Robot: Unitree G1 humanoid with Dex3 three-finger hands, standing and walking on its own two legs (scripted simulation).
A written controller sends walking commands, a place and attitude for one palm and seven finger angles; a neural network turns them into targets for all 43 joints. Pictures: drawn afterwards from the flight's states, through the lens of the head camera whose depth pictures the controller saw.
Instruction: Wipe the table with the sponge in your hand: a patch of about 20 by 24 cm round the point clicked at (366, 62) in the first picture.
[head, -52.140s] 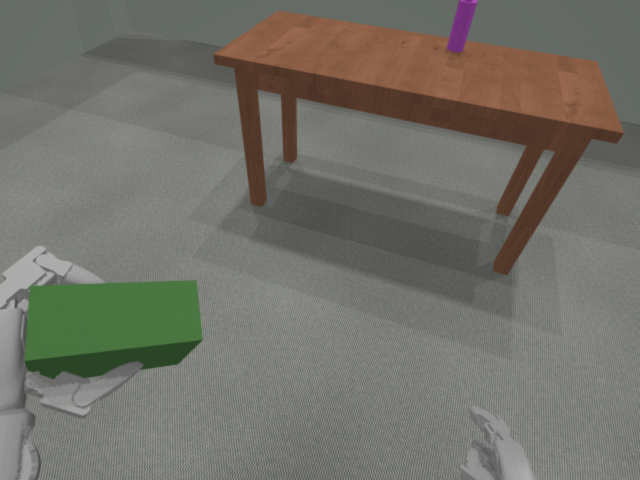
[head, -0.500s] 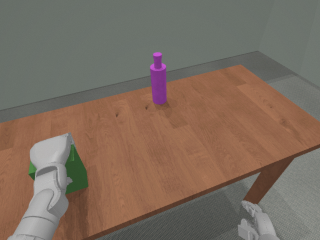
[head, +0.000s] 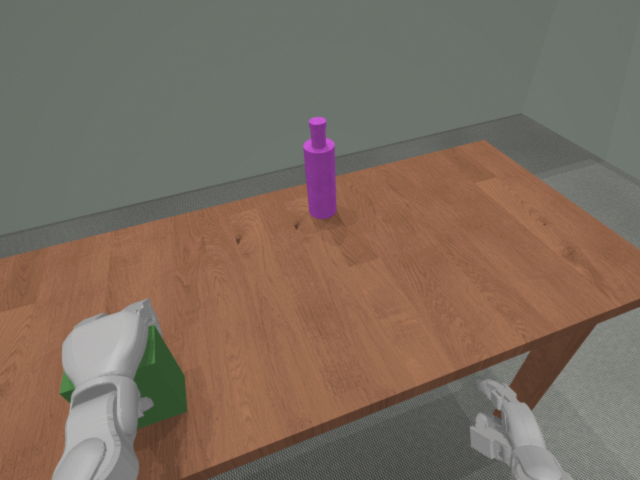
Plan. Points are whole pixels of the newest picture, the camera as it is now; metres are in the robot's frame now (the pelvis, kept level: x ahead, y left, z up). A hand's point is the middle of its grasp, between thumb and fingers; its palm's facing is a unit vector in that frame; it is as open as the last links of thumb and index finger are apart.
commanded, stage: wipe back along the first lane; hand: left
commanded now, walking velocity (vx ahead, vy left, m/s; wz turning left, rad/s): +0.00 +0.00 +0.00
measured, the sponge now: (137, 391) +0.22 +0.29 -0.02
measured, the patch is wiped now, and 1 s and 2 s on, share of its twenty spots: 1.00 1.00 1.00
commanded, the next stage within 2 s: lift the sponge slowly off the table in 0.28 s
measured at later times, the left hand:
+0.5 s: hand (126, 396) +0.19 +0.27 +0.04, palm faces +0.03 -0.11 -0.99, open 10.3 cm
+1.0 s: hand (134, 401) +0.18 +0.25 +0.05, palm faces +0.01 -0.16 -0.99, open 10.2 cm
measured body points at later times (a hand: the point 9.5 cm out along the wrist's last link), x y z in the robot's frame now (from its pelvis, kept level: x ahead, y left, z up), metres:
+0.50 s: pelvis -0.01 +0.00 +0.00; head -0.04 -0.04 +0.45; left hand +0.18 +0.27 +0.10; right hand +0.24 -0.21 -0.07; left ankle +0.01 +0.11 -0.74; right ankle -0.02 -0.12 -0.74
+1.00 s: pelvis -0.02 -0.01 +0.00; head -0.05 -0.04 +0.45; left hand +0.17 +0.25 +0.11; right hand +0.24 -0.21 -0.06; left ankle +0.01 +0.11 -0.74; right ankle -0.02 -0.12 -0.74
